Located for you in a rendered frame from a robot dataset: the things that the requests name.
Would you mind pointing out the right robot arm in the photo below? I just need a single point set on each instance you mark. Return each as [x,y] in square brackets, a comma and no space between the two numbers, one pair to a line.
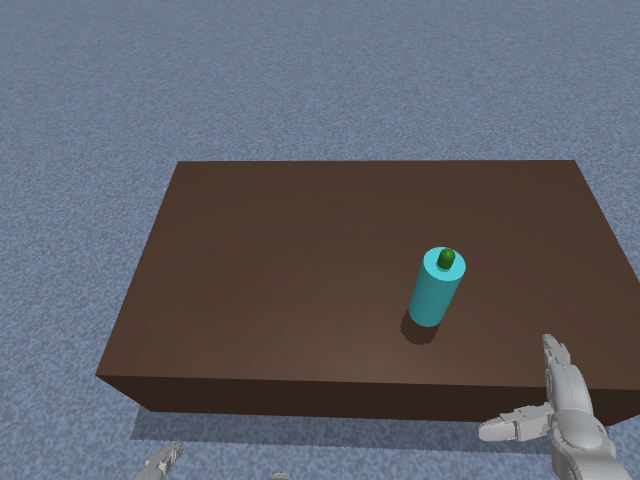
[581,448]

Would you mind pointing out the right robot hand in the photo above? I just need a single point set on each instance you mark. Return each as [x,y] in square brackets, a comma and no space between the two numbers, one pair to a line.
[566,389]

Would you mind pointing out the bottle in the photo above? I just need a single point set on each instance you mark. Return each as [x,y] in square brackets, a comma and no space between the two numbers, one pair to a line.
[440,274]

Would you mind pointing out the left robot hand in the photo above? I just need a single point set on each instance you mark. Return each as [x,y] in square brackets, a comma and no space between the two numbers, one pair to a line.
[160,461]

